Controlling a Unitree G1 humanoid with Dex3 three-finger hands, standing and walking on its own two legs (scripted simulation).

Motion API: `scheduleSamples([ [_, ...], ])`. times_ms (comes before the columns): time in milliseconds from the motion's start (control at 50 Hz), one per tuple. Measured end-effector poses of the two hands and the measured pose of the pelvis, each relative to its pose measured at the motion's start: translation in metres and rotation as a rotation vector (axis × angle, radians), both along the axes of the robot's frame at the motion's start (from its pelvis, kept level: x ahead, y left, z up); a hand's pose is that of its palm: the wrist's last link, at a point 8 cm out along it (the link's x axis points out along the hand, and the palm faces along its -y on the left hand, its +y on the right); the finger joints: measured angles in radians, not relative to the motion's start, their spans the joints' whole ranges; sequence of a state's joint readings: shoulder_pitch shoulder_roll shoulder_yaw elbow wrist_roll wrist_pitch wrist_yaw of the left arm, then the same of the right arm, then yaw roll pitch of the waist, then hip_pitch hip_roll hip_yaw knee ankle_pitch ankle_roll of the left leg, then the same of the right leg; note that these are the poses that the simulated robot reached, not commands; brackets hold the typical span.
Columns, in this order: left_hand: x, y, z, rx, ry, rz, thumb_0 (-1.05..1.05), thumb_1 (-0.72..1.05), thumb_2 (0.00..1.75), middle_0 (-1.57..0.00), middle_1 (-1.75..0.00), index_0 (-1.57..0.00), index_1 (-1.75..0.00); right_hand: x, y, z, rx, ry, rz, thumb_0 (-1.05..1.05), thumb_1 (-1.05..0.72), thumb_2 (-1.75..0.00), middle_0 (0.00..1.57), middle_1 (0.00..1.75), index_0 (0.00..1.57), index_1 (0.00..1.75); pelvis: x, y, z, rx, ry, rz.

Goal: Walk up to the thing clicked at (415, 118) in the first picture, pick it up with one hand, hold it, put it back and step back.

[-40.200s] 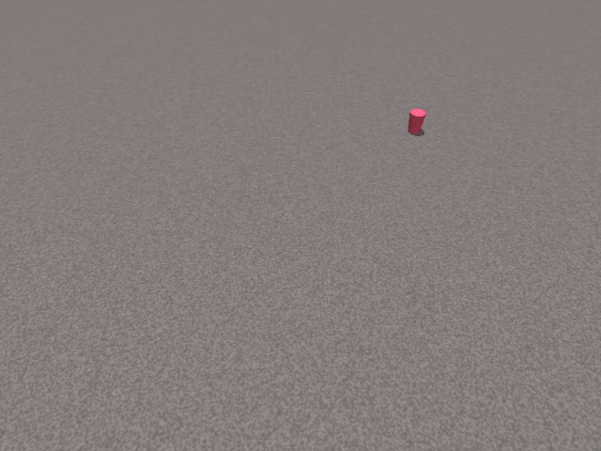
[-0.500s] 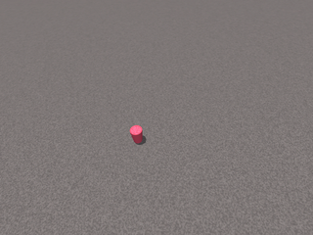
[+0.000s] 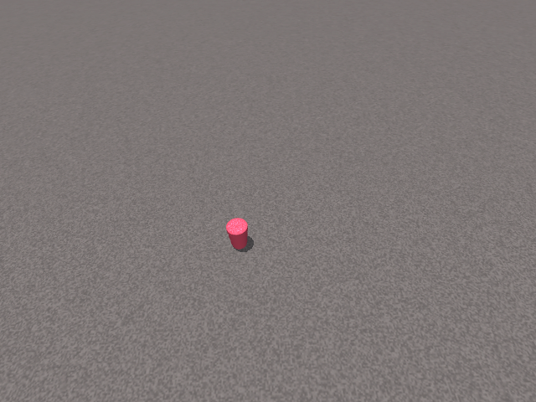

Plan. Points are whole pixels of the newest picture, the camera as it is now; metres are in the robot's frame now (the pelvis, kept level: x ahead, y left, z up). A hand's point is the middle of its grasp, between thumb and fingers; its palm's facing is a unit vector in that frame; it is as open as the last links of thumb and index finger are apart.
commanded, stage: step back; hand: left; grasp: from the side
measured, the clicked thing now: (238, 235) +0.93 +0.20 -0.70
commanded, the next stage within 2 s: stand in 0.28 s
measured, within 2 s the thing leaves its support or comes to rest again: neither
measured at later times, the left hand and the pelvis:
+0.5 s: hand out of the picture +0.11 +0.26 -0.14, palm faces -0.03 -0.94 -0.34, open 7.4 cm; pelvis +0.02 +0.01 +0.02, yaw -1 degrees
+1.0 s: hand out of the picture +0.07 +0.25 -0.14, palm faces -0.05 -0.94 -0.34, open 7.4 cm; pelvis +0.00 +0.00 +0.02, yaw -1 degrees
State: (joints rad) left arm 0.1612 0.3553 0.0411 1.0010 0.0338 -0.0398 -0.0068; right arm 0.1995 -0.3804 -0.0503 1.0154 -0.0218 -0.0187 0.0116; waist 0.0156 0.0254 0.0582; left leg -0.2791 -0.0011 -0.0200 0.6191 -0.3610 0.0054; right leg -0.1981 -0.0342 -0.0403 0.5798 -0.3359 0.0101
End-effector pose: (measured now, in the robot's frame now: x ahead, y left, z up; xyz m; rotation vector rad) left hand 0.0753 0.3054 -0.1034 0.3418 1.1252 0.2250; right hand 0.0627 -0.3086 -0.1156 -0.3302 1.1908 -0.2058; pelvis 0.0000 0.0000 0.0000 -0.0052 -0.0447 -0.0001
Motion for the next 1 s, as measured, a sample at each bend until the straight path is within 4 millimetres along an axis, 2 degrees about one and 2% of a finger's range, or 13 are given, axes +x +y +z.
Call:
scheduleSamples([
  [120, 0.014, 0.007, -0.01, -0.024, 0.031, 0.014, 0.01, 0.91, 0.9, -0.21, -0.3, -0.2, -0.3, 0.02, 0.014, 0.005, -0.005, -0.01, 0.001, 0.01, -0.91, -0.9, 0.2, 0.3, 0.2, 0.3, 0.011, 0.008, 0.0, 0.006, -0.001, -0.014],
  [300, 0.03, 0.007, -0.007, -0.031, 0.037, 0.01, 0.01, 0.91, 0.9, -0.2, -0.3, -0.2, -0.3, 0.057, 0.027, 0.012, 0.018, -0.046, 0.015, 0.01, -0.91, -0.9, 0.2, 0.3, 0.2, 0.3, 0.02, 0.009, 0.007, -0.002, 0.008, -0.01],
  [440, 0.03, 0.0, -0.001, -0.035, 0.067, -0.001, 0.01, 0.91, 0.9, -0.2, -0.3, -0.2, -0.3, 0.068, 0.03, 0.017, 0.036, -0.072, 0.023, 0.0, -0.91, -0.9, 0.2, 0.3, 0.2, 0.3, 0.02, 0.008, 0.014, 0.002, 0.001, -0.016],
  [560, 0.025, -0.006, 0.002, -0.037, 0.074, -0.008, 0.01, 0.91, 0.9, -0.2, -0.3, -0.2, -0.3, 0.059, 0.025, 0.018, 0.039, -0.063, 0.01, 0.0, -0.91, -0.9, 0.2, 0.3, 0.2, 0.3, 0.016, 0.006, 0.017, 0.002, -0.006, -0.017],
  [860, 0.0, -0.011, 0.003, -0.036, 0.108, -0.007, 0.01, 0.91, 0.9, -0.2, -0.3, -0.2, -0.3, 0.006, 0.01, 0.013, 0.033, 0.033, -0.03, 0.01, -0.91, -0.9, 0.2, 0.3, 0.2, 0.3, 0.003, -0.002, 0.019, 0.003, -0.007, -0.016],
  [1000, -0.006, -0.012, 0.002, -0.035, 0.12, -0.007, 0.01, 0.91, 0.9, -0.2, -0.3, -0.2, -0.3, -0.008, 0.007, 0.011, 0.032, 0.062, -0.042, 0.01, -0.91, -0.9, 0.2, 0.3, 0.2, 0.3, 0.001, -0.003, 0.019, 0.001, -0.005, -0.017],
])
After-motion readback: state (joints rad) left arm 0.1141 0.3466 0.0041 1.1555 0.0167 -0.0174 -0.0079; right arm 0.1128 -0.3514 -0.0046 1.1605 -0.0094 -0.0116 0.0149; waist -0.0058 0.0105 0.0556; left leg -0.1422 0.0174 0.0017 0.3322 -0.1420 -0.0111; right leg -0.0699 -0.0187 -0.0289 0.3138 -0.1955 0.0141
